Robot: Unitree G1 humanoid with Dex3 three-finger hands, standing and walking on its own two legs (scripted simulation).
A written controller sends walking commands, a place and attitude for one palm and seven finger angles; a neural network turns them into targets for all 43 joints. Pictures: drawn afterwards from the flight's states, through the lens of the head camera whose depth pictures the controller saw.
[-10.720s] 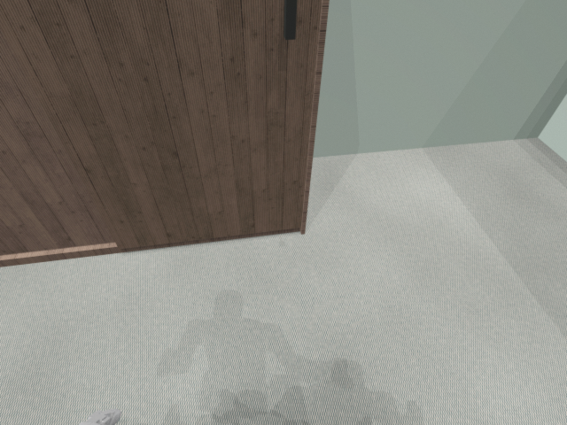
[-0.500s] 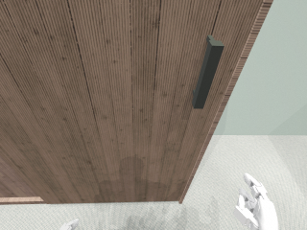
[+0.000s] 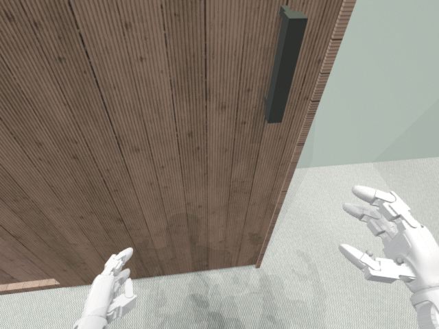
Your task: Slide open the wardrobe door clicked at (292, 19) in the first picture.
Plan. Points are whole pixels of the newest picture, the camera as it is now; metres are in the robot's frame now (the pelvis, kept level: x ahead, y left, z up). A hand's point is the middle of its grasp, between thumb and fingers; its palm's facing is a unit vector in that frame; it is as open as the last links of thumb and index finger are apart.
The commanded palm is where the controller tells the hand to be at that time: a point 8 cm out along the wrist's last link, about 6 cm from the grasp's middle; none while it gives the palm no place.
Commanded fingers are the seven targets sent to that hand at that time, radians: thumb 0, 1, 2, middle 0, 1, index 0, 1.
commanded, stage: raise the hand with hooked fingers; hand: right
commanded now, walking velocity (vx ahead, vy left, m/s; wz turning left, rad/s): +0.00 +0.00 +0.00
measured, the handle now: (278, 67) +0.47 -0.08 +0.26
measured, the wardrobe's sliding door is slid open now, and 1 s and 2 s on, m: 0.00 0.00 0.00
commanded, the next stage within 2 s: move the hooked fingers beside the handle in 1.42 s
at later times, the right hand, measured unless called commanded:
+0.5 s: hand (430, 192) +0.27 -0.27 +0.19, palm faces -0.06 +0.99 -0.15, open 13.0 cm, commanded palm +0.24 -0.32 +0.21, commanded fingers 0.00 0.50 -0.30 0.30 1.20 0.30 1.20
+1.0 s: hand out of the picture +0.31 -0.31 +0.29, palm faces +0.03 +0.98 -0.18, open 13.9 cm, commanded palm +0.26 -0.34 +0.29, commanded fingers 0.00 0.50 -0.30 0.30 1.20 0.30 1.20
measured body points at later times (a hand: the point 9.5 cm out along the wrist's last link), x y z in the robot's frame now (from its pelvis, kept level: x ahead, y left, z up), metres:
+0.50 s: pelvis +0.02 -0.03 +0.02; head +0.00 -0.03 +0.47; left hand +0.22 +0.20 -0.02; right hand +0.27 -0.33 +0.20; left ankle +0.03 +0.09 -0.70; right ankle +0.01 -0.11 -0.70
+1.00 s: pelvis +0.02 -0.02 +0.03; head +0.00 +0.01 +0.48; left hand +0.22 +0.20 -0.04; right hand +0.31 -0.37 +0.30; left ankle +0.03 +0.09 -0.70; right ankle +0.01 -0.11 -0.70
